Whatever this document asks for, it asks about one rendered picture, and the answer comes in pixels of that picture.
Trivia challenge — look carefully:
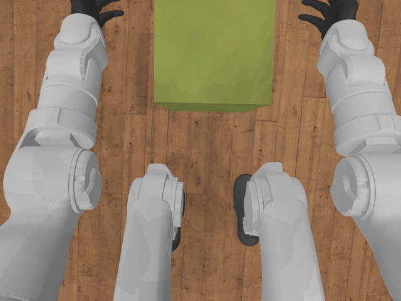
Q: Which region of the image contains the robot left upper arm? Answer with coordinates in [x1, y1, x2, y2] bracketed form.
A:
[0, 146, 103, 301]

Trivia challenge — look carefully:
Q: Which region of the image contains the left robot thigh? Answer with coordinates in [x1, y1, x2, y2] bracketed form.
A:
[113, 172, 184, 301]

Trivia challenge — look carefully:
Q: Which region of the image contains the robot left hand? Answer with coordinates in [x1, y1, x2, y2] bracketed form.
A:
[70, 0, 124, 30]

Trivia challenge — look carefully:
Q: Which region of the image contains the robot right upper arm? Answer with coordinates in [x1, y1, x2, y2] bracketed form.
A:
[330, 154, 401, 301]

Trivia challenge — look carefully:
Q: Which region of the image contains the robot right hand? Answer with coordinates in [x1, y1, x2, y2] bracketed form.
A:
[298, 0, 359, 40]

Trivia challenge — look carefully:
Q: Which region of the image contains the right robot forearm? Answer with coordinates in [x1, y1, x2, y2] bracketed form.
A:
[316, 19, 401, 157]

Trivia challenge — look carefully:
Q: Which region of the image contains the robot right shin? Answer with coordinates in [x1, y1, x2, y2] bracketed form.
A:
[242, 162, 308, 236]

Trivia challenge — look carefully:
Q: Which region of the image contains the carton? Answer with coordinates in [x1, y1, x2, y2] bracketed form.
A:
[154, 0, 276, 112]

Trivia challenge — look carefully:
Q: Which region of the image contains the left robot forearm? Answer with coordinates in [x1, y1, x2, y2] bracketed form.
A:
[3, 13, 108, 206]

